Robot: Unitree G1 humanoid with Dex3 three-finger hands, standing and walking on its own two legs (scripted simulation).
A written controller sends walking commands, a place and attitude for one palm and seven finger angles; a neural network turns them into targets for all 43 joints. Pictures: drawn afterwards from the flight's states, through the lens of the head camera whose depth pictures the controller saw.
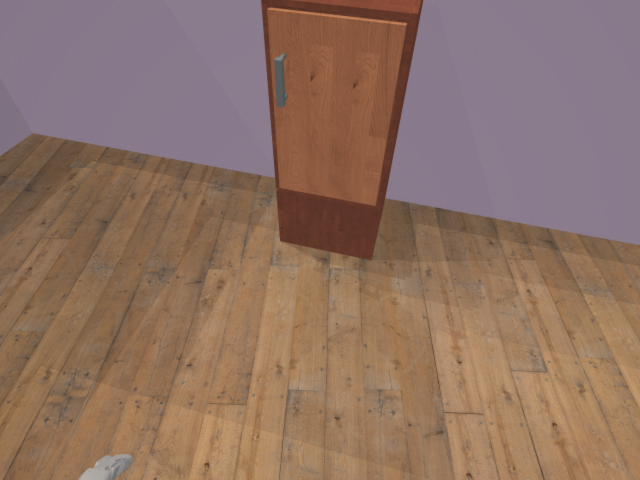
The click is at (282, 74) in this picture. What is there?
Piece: cupboard door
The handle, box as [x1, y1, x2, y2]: [274, 53, 287, 107]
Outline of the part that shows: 285,53 282,53 279,57 276,57 274,59 277,106 282,107 285,104 284,101 287,97 287,94 284,92 283,59 285,57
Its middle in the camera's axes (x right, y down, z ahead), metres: -0.11 -0.45 +1.09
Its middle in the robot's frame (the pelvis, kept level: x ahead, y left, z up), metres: +1.12 +0.16 -0.02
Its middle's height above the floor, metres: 0.75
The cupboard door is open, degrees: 0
